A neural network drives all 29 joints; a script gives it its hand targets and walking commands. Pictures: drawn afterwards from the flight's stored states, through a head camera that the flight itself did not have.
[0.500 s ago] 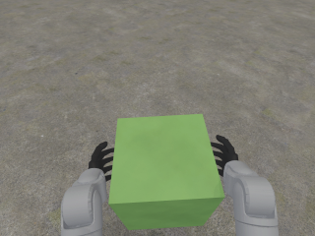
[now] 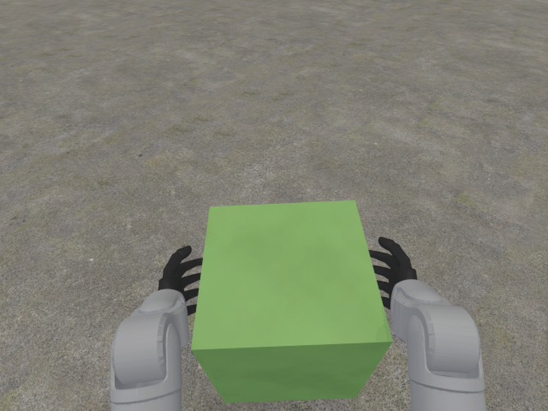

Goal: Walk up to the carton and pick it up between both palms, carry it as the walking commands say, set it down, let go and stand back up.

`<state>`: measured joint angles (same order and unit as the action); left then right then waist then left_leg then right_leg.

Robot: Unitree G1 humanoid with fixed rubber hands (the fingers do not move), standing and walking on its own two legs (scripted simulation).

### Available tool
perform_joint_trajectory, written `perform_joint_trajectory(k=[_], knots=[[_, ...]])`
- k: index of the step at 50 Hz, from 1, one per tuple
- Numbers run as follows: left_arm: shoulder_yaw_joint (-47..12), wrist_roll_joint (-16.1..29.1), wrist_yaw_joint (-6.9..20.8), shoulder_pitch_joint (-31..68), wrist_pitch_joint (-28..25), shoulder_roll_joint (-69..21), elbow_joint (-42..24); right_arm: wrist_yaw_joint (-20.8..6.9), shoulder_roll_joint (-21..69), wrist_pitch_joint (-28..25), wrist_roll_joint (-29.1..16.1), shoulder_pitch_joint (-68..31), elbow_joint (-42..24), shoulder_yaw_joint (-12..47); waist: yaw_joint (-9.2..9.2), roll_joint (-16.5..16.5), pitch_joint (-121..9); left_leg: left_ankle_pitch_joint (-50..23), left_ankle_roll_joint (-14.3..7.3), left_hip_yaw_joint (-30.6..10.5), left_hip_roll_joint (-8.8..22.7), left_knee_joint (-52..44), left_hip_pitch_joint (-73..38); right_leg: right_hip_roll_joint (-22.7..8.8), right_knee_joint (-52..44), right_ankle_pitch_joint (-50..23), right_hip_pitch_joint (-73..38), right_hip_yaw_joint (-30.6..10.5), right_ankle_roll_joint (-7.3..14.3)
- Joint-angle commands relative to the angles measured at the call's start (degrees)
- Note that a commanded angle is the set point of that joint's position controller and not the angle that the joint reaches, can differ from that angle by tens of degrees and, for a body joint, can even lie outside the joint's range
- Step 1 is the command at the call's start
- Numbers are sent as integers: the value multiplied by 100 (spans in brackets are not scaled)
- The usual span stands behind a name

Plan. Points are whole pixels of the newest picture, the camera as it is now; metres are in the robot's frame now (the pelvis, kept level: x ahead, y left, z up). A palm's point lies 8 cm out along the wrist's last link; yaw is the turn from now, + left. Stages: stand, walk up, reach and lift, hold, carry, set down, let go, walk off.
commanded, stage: carry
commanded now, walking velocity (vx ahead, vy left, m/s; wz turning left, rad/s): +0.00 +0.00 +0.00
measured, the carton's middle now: (286, 307) +0.29 +0.00 +0.02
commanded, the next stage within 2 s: none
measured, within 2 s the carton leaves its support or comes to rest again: neither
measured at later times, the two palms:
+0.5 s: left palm (201, 296) +0.26 +0.12 +0.09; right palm (430, 300) +0.25 -0.18 +0.09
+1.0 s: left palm (203, 279) +0.29 +0.12 +0.09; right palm (419, 277) +0.29 -0.18 +0.09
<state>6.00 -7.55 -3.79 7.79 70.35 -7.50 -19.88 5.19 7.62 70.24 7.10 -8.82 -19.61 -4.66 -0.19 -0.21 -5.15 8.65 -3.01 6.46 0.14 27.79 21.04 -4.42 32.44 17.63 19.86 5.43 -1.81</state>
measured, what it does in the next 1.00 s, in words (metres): stands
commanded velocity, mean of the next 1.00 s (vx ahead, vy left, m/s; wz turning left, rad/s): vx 0.00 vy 0.00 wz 0.00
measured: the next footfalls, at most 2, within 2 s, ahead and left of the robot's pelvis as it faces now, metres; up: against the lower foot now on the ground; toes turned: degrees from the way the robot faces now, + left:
none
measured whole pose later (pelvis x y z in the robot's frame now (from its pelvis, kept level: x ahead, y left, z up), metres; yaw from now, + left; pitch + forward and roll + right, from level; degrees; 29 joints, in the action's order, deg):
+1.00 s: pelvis +0.03 -0.03 +0.00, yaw +0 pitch +3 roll +0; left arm 5.8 -7.9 -3.5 8.8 66.0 -7.6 -14.9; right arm 4.0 7.5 66.3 9.1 -8.1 -17.0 -5.1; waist 0.0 0.4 -6.4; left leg 10.7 -0.7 5.8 2.2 28.3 20.4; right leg -1.5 29.7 14.5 18.1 4.9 0.8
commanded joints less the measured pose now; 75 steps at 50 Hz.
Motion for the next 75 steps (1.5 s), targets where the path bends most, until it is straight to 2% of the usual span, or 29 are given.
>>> perform_joint_trajectory(k=[1, 6, 10, 14, 17, 24, 37, 52, 75], knots=[[-4204, 2424, 1382, 2863, -32, -5263, -329, -1535, 5090, -20, -2346, -2449, -314, 3958, 75, 755, -1145, 2068, 3, -1223, 1184, -1568, -240, 137, 183, 160, -491, 31, 20], [-4129, 2470, 1437, 2976, 16, -5262, -159, -1508, 5114, 20, -2273, -2537, -221, 3959, 54, 610, -977, 2421, 19, -1073, 1093, -1527, 141, 224, 60, 98, -567, 5, 144], [-4031, 2473, 1453, 3026, 15, -5280, -64, -1486, 5127, 30, -2265, -2641, -245, 4002, 48, 317, -873, 2339, 93, -903, 879, -1262, 314, 143, -393, 288, -515, -196, 200], [-3957, 2430, 1429, 3047, -21, -5253, -115, -1497, 5178, 3, -2321, -2738, -336, 4066, 81, -213, -925, 1567, 206, -714, 576, -636, 11, -283, -1150, 1043, -96, -841, 247], [-3871, 2357, 1407, 2952, -77, -5247, -111, -1522, 5199, -45, -2343, -2789, -389, 4075, 79, -368, -1079, 878, 213, -562, 446, -200, -369, -462, -1385, 1100, 161, -996, 253], [-3677, 2077, 1331, 2818, -268, -5233, 123, -1588, 5140, -217, -2215, -2740, -184, 3925, 27, 36, -1196, 671, 133, -798, 692, -482, -374, -274, -1001, 32, -99, -735, 287], [-3758, 2072, 1323, 2709, -462, -5186, 27, -1487, 5010, -451, -1961, -2447, -203, 3783, 29, 16, -1424, -182, 94, -702, 754, -340, -773, -264, -862, -833, -345, -677, 295], [-3708, 2012, 1300, 2622, -541, -5111, 81, -1451, 4953, -523, -1927, -2415, -153, 3758, 21, 26, -1402, -563, 99, -683, 765, -272, -814, -292, -719, -1110, -493, -625, 291], [-3646, 1972, 1297, 2655, -655, -5072, 196, -1407, 4926, -637, -1842, -2439, -2, 3677, 21, 9, -1374, -514, 114, -690, 739, -261, -827, -302, -720, -1075, -486, -633, 289]])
